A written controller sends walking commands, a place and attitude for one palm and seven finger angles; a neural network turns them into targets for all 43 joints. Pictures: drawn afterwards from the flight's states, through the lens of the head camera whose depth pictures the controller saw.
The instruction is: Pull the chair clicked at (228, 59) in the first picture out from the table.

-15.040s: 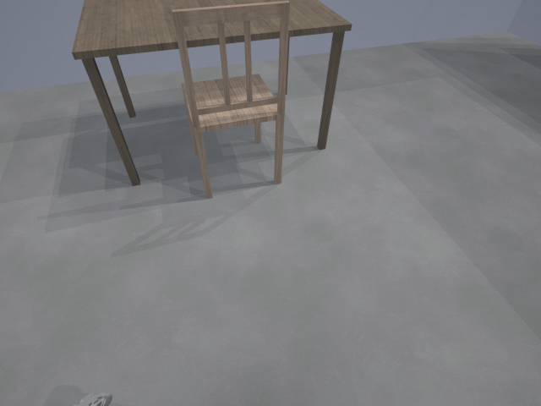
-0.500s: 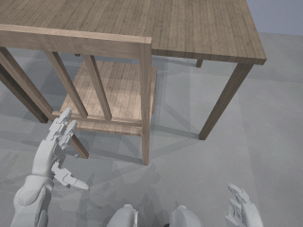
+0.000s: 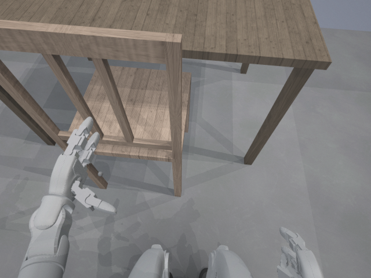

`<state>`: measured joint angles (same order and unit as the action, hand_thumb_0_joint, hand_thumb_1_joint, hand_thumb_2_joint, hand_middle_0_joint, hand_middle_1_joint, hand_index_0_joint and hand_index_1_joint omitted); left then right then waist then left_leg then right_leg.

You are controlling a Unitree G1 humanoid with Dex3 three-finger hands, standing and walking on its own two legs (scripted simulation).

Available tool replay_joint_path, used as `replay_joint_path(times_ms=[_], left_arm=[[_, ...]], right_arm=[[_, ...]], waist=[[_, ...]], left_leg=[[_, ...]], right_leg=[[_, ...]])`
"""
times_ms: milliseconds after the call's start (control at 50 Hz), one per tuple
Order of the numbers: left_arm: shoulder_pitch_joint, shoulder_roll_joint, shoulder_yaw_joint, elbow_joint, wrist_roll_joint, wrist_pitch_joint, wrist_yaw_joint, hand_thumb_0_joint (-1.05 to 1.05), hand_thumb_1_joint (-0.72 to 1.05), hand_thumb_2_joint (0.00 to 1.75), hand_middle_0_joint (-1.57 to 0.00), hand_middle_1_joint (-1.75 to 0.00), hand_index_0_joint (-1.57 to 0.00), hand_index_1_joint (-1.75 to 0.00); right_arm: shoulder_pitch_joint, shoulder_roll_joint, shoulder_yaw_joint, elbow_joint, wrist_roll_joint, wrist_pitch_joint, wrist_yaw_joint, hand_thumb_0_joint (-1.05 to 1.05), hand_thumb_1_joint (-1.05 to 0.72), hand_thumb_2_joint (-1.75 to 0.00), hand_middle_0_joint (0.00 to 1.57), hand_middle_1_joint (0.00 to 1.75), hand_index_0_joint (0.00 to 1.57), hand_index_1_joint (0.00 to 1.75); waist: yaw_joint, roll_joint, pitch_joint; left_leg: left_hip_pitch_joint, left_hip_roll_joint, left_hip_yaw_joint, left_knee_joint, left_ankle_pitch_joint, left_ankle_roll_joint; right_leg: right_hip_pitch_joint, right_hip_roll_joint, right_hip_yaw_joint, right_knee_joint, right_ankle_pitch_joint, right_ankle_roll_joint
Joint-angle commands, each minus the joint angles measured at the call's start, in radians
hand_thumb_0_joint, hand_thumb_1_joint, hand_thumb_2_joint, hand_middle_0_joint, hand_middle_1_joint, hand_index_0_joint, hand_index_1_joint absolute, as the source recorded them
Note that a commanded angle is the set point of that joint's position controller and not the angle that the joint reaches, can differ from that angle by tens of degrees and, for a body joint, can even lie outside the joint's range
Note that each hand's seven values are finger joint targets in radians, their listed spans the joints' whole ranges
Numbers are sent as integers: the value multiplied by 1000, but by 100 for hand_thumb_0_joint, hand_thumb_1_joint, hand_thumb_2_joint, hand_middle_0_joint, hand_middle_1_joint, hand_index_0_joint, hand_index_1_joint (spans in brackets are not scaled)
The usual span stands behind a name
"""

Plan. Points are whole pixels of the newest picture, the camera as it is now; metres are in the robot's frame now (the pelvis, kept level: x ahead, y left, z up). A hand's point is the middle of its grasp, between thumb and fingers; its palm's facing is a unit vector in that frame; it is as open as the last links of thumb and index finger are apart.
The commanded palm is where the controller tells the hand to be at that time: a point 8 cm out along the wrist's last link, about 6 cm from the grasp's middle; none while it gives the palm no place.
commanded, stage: aim the fingers beside a spindle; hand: left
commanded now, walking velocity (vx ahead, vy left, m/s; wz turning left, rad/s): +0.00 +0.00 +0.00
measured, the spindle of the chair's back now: (80, 104) +0.51 +0.29 +0.01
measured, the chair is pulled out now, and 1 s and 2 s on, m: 0.00 0.00 0.00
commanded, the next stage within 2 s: none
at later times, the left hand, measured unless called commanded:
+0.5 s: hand (110, 162) +0.35 +0.18 +0.01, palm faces -0.09 -0.99 -0.05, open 16.9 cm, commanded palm +0.33 +0.24 +0.01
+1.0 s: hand (104, 164) +0.35 +0.20 +0.00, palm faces -0.07 -1.00 -0.04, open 16.9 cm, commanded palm +0.33 +0.24 +0.01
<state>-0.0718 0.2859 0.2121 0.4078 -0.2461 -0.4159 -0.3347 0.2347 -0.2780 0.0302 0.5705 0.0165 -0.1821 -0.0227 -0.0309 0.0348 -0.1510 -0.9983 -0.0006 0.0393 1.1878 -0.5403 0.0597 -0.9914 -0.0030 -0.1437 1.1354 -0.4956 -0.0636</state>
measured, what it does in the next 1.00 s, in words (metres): stands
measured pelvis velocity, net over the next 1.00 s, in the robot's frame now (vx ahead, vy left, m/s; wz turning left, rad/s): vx -0.01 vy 0.01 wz -0.01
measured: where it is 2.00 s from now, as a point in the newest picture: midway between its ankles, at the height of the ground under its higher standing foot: outside the picture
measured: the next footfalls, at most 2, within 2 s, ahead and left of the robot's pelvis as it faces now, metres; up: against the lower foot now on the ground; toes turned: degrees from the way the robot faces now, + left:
none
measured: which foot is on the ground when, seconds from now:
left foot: down 0.00-1.00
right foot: down 0.00-1.00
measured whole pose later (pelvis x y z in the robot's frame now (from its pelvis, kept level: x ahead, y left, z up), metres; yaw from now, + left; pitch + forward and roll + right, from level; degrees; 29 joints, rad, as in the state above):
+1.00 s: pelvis -0.01 +0.01 -0.02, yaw -1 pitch +22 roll -3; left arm -0.24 0.31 0.24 0.58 -0.22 -0.44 -0.31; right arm 0.23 -0.28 0.03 0.57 0.01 -0.12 -0.01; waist -0.05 0.03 -0.16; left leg -1.10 0.00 0.04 1.27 -0.56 0.07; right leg -1.09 0.00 -0.14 1.20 -0.50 -0.05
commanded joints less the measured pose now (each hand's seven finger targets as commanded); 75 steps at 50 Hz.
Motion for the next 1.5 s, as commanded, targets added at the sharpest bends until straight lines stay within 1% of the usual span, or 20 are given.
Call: replay_joint_path(times_ms=[0, 60, 140, 200, 360, 480, 580, 660, 740, 820, 880, 960, 1020, 1140, 1200, 1260, 1300, 1340, 1420, 1480], left_arm=[[-255, 153, 45, -171, -4, -68, 17, 0, -50, 30, -6, -8, -6, -8], [-253, 185, 70, -238, -1, -87, 33, 0, -50, 30, -6, -8, -6, -8], [-272, 209, 98, -154, 9, -87, 49, 0, -50, 30, -6, -8, -6, -8], [-318, 153, 52, -64, 12, -72, 45, 0, -50, 30, -6, -8, -6, -8], [-397, 198, 76, -110, 8, -90, 33, 0, -50, 30, -6, -8, -6, -8], [-364, 217, 109, -68, 15, -103, 56, 0, -50, 30, -6, -8, -6, -8], [-391, 226, 115, 20, 17, -78, 40, 0, -50, 30, -6, -8, -6, -8], [-434, 186, 64, -68, 7, -100, 19, 0, -50, 30, -6, -8, -6, -8], [-368, 229, 107, -111, -8, -109, 19, 0, -50, 30, -6, -8, -6, -8], [-353, 179, 75, -22, 1, -84, 28, 0, -50, 30, -6, -8, -6, -8], [-387, 196, 91, 19, 11, -82, 33, 0, -50, 30, -6, -8, -6, -8], [-418, 192, 66, -127, 10, -114, 30, 0, -50, 30, -6, -8, -6, -8], [-340, 157, 34, -212, 0, -117, 34, 0, -50, 30, -6, -8, -6, -8], [-335, 147, 52, 19, 26, -64, 64, 0, -50, 30, -6, -8, -6, -8], [-387, 168, 66, -26, 34, -81, 69, 0, -50, 30, -6, -8, -6, -8], [-394, 197, 71, -194, 22, -118, 62, 0, -50, 30, -6, -8, -6, -8], [-383, 174, 38, -254, 13, -124, 56, 0, -50, 30, -6, -8, -6, -8], [-344, 152, 20, -202, 14, -110, 57, 0, -50, 30, -6, -8, -6, -8], [-341, 134, 39, 38, 26, -54, 66, 0, -50, 30, -6, -8, -6, -8], [-376, 177, 77, 51, 33, -57, 62, 0, -50, 30, -6, -8, -6, -8]], right_arm=[[22, -143, -60, -114, 6, -42, -14, 0, -90, -90, 20, 30, 20, 30], [29, -140, -64, -118, -2, -41, -10, 0, -90, -90, 20, 30, 20, 30], [25, -137, -59, -106, -2, -26, -10, 0, -90, -90, 20, 30, 20, 30], [20, -137, -54, -100, 2, -14, -8, 0, -90, -90, 20, 30, 20, 30], [41, -144, -61, -102, -2, -4, -5, 0, -90, -90, 20, 30, 20, 30], [40, -141, -59, -102, -4, 8, -1, 0, -90, -90, 20, 30, 20, 30], [40, -146, -55, -98, 3, 26, -3, 0, -90, -90, 20, 30, 20, 30], [40, -145, -59, -106, 4, 17, -3, 0, -90, -90, 20, 30, 20, 30], [50, -149, -64, -105, 0, 10, -2, 0, -90, -90, 20, 30, 20, 30], [40, -146, -60, -93, 4, 19, 0, 0, -90, -90, 20, 30, 20, 30], [38, -149, -56, -94, 3, 24, -1, 0, -90, -90, 20, 30, 20, 30], [43, -148, -63, -112, -1, 15, 2, 0, -90, -90, 20, 30, 20, 30], [49, -143, -72, -119, -2, 11, 10, 0, -90, -90, 20, 30, 20, 30], [36, -150, -60, -93, 5, 33, 2, 0, -90, -90, 20, 30, 20, 30], [29, -146, -59, -109, 1, 35, 3, 0, -90, -90, 20, 30, 20, 30], [39, -144, -66, -123, -5, 25, 7, 0, -90, -90, 20, 30, 20, 30], [45, -140, -69, -119, -5, 21, 9, 0, -90, -90, 20, 30, 20, 30], [48, -142, -68, -109, -3, 22, 7, 0, -90, -90, 20, 30, 20, 30], [37, -148, -60, -79, 6, 38, -1, 0, -90, -90, 20, 30, 20, 30], [31, -149, -58, -95, 4, 41, -2, 0, -90, -90, 20, 30, 20, 30]], waist=[[-27, 19, -325], [-3, 81, -426], [-15, 21, -374], [-34, -4, -313], [-24, 38, -421], [-8, 31, -416], [-30, -26, -352], [-34, 64, -417], [-23, 44, -463], [-38, 1, -339], [-37, -1, -318], [-20, 109, -450], [-16, 110, -509], [-49, -47, -261], [-28, 27, -332], [-3, 131, -496], [-17, 124, -536], [-37, 74, -479], [-58, -58, -269], [-32, -7, -299]], left_leg=[[181, 7, -110, -142, 293, -30], [262, 8, -115, -136, 392, -40], [183, 8, -109, -124, 341, -32], [117, 4, -105, -118, 256, -29], [167, 8, -109, -96, 329, -32], [152, 5, -109, -105, 318, -34], [55, 2, -95, -94, 232, -23], [165, 8, -112, -103, 279, -29], [202, 10, -120, -103, 363, -31], [129, 10, -115, -111, 265, -29], [90, 7, -115, -106, 229, -29], [248, 14, -137, -114, 352, -46], [358, 25, -157, -121, 488, -65], [101, 15, -137, -119, 229, -35], [139, 9, -136, -117, 247, -43], [309, 17, -149, -115, 421, -68], [374, 25, -158, -112, 503, -75], [347, 32, -174, -118, 497, -73], [97, 15, -133, -111, 222, -35], [76, 4, -117, -104, 203, -34]], right_leg=[[182, -1, 125, -129, 211, 34], [200, -1, 126, -110, 275, 31], [196, 5, 131, -106, 251, 34], [161, 3, 134, -111, 186, 37], [172, 1, 138, -88, 246, 33], [178, 3, 138, -83, 232, 33], [183, 5, 155, -103, 175, 36], [143, 5, 141, -95, 192, 32], [184, 9, 134, -90, 259, 32], [131, 8, 131, -104, 179, 36], [117, 8, 130, -95, 149, 33], [110, 6, 119, -75, 213, 26], [119, 9, 106, -79, 275, 30], [61, 11, 106, -88, 136, 35], [75, 7, 114, -74, 142, 27], [110, 8, 114, -65, 240, 23], [119, 8, 110, -73, 285, 28], [90, 13, 99, -75, 267, 32], [72, 12, 111, -98, 138, 38], [92, 8, 126, -92, 124, 29]])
